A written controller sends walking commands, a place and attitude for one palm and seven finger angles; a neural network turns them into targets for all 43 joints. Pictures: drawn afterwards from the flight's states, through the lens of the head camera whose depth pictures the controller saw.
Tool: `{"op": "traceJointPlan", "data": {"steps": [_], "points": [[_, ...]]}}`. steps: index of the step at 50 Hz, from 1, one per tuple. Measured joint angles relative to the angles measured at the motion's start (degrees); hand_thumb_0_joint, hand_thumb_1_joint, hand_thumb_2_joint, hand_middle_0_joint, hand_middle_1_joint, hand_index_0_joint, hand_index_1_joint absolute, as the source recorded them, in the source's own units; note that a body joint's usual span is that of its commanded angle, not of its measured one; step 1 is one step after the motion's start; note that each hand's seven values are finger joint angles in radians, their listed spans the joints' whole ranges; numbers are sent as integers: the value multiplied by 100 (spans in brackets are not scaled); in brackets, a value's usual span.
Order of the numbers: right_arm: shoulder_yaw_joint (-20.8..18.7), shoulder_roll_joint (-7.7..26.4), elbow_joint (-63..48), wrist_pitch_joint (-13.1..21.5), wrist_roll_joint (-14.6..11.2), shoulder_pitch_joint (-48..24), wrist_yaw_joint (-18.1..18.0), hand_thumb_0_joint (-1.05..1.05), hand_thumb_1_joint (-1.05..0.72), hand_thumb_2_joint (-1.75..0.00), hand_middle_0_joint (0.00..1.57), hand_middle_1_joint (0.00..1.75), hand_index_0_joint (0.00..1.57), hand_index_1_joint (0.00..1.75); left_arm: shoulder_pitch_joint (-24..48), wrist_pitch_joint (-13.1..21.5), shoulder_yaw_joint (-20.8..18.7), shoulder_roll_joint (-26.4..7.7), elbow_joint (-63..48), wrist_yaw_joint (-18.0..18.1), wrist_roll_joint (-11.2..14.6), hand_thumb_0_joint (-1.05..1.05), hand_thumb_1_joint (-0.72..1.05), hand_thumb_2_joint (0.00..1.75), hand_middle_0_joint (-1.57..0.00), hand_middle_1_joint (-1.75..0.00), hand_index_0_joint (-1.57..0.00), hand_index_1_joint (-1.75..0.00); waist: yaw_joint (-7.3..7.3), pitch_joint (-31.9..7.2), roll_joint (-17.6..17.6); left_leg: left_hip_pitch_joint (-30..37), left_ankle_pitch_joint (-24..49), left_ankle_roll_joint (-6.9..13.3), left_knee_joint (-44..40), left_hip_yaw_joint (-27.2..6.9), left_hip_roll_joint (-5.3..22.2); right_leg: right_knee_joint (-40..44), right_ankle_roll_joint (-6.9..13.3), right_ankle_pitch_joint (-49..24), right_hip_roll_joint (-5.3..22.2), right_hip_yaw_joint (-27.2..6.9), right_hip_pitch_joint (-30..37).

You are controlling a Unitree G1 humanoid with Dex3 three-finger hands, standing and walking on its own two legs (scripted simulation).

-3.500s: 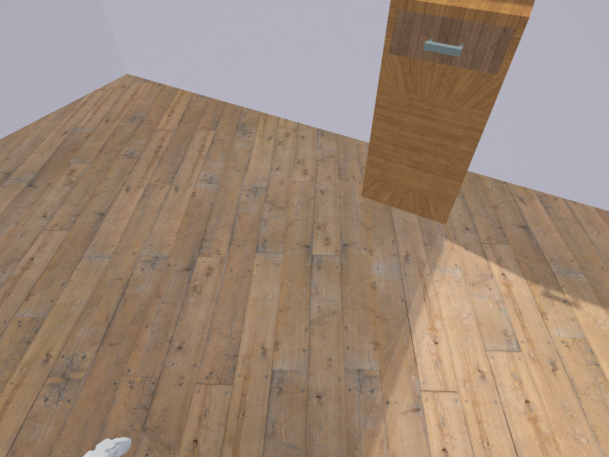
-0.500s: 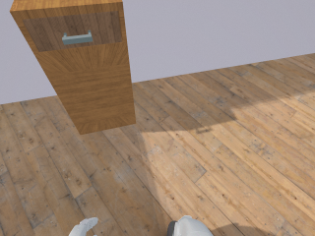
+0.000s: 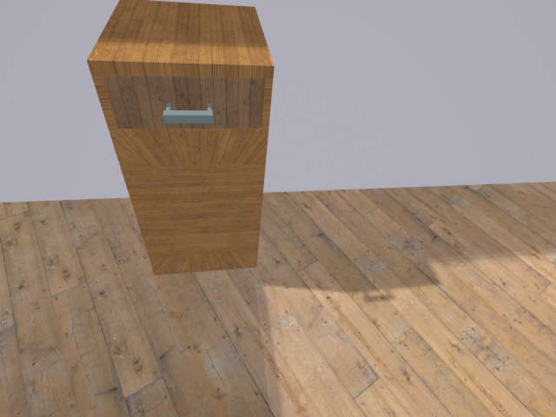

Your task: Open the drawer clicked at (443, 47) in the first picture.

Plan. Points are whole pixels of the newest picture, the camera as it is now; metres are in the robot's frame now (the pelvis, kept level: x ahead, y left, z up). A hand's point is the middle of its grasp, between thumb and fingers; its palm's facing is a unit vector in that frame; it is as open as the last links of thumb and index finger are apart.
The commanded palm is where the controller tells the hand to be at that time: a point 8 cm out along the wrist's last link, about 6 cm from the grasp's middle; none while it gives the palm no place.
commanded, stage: turn to face it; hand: left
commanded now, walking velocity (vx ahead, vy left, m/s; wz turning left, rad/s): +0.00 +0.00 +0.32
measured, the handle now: (189, 112) +0.78 +0.27 +0.01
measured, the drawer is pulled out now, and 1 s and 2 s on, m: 0.00 0.00 0.00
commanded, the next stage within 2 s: take the last steps up to it in 0.42 s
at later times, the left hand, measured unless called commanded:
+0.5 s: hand out of the picture +0.01 +0.15 -0.14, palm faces +0.16 -0.95 -0.26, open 7.4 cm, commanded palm none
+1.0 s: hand out of the picture -0.04 +0.15 -0.16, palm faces +0.22 -0.96 -0.15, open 7.4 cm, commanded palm none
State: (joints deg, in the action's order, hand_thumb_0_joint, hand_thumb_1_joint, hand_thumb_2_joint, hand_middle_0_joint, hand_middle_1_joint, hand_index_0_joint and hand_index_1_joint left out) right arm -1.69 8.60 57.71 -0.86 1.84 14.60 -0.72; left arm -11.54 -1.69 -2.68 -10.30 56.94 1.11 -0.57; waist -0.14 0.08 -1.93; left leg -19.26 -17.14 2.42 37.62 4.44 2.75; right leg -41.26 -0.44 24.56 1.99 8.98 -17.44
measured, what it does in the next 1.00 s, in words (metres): steps on the spot: right foot, then left foot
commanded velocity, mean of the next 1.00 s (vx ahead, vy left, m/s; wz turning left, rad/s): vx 0.15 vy -0.03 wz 0.12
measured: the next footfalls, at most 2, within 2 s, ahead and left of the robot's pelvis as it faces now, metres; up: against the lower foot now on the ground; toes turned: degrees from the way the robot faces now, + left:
right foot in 0.40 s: +0.01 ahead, -0.15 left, +0.00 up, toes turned +2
left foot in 0.80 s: -0.03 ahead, +0.10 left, +0.00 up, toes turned +18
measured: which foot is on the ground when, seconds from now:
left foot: down 0.00-0.40, up 0.42-0.78, down 0.80-1.00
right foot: up 0.00-0.38, down 0.40-0.80, up 0.82-1.00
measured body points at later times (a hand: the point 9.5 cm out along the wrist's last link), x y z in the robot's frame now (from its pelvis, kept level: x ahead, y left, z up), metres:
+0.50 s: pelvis -0.02 -0.04 +0.01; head -0.01 -0.07 +0.46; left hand +0.00 +0.20 -0.12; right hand +0.04 -0.28 -0.16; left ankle +0.00 +0.08 -0.69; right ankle -0.03 -0.15 -0.73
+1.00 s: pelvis +0.02 -0.02 +0.02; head +0.04 -0.01 +0.47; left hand -0.05 +0.20 -0.15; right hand +0.05 -0.25 -0.14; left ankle -0.07 +0.08 -0.73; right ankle +0.06 -0.15 -0.67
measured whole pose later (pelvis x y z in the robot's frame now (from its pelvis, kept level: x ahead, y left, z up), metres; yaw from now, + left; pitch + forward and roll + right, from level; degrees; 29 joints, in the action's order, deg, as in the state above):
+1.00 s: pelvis +0.02 -0.02 +0.02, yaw +11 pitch +0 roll +0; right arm -2.0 8.0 62.1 2.5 1.9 19.4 -1.4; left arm -18.5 -1.3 -2.8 -10.4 63.9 -1.9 -1.4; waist -0.3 2.0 -1.1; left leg -3.1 -17.6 -0.8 21.1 6.7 3.2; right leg -53.8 -1.1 18.9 5.6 5.2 -26.8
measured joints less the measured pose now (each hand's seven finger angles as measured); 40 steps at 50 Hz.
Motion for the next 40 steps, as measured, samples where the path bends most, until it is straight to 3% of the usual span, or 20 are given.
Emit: {"op": "traceJointPlan", "data": {"steps": [4,8,15,18,20,21,23,26,29,32,36,40], "points": [[17,8,-14,40,-7,-5,-61,0,-94,-90,21,30,20,30,-135,-68,-47,-55,131,-33,-34,1,92,89,-20,-30,-20,-29,6,147,57,152,408,97,-675,-38,-148,-1294,-105,109,30,-454,-500],[-3,30,-2,57,-41,-40,-73,0,-93,-90,21,30,20,30,-283,-85,-84,-149,229,-22,-28,1,92,89,-20,-30,-20,-29,20,240,109,262,708,114,-1174,-58,-230,-1571,-224,-40,114,-688,-635],[-87,100,50,-8,-39,-100,-40,0,-92,-90,21,30,20,30,-216,-158,-80,-186,282,26,-1,1,92,89,-20,-30,-19,-29,-95,283,257,196,867,28,-1274,-244,-283,-578,-276,189,95,-725,-220],[-129,171,91,-61,-42,-129,-15,0,-91,-90,21,30,20,30,-108,-91,-35,-110,210,29,16,1,91,89,-20,-30,-19,-29,-120,258,349,86,895,-58,-1170,-345,-319,208,-232,-106,23,-676,104],[-161,208,105,-98,-72,-118,8,0,-91,-90,21,30,20,30,-98,-1,-1,-67,138,37,11,1,91,89,-20,-30,-19,-29,-98,193,343,-37,851,-143,-978,-376,-388,1042,-138,-596,30,-626,448],[-185,258,122,-125,-93,-134,19,0,-91,-90,21,30,20,30,-77,39,13,2,144,53,-13,1,91,89,-20,-30,-19,-29,-88,194,433,-113,672,-194,-774,-428,-359,1099,3,-682,-10,-571,485],[-236,332,134,-213,-90,-124,36,0,-91,-90,21,30,20,30,-98,54,76,122,104,53,-43,1,91,89,-20,-30,-20,-29,-93,138,528,-342,-224,-282,32,-469,-369,1040,123,-659,1,-452,522],[-287,390,148,-294,-62,-141,70,0,-91,-90,20,30,20,30,-164,67,114,241,53,55,-55,1,91,89,-20,-30,-20,-30,-86,59,507,-672,-566,-366,1439,-410,-326,1183,152,-702,85,-318,643],[-296,390,128,-265,-56,-172,77,0,-91,-90,20,30,20,30,-179,104,90,213,65,86,-75,1,93,89,-20,-30,-20,-30,-98,82,433,-674,-507,-453,1947,-351,-166,1299,170,-775,135,-192,720],[-281,366,139,-229,-27,-152,95,0,-91,-90,20,30,20,30,-250,192,89,160,92,36,-95,1,94,89,-21,-30,-20,-30,-51,83,362,-387,-527,-490,1532,-250,2,1393,173,-807,163,-54,771],[-231,302,185,-158,-7,-154,131,0,-92,-90,20,30,20,30,-484,282,92,102,211,-42,-118,1,93,89,-20,-30,-20,-30,120,54,242,114,-722,-412,568,-85,100,1434,145,-799,179,48,758],[-142,212,185,79,-13,-141,96,0,-91,-90,20,30,20,30,-835,225,67,41,485,-99,-48,1,92,89,-20,-30,-20,-30,190,8,153,793,-199,-291,-803,60,87,1074,26,-564,171,79,618]]}}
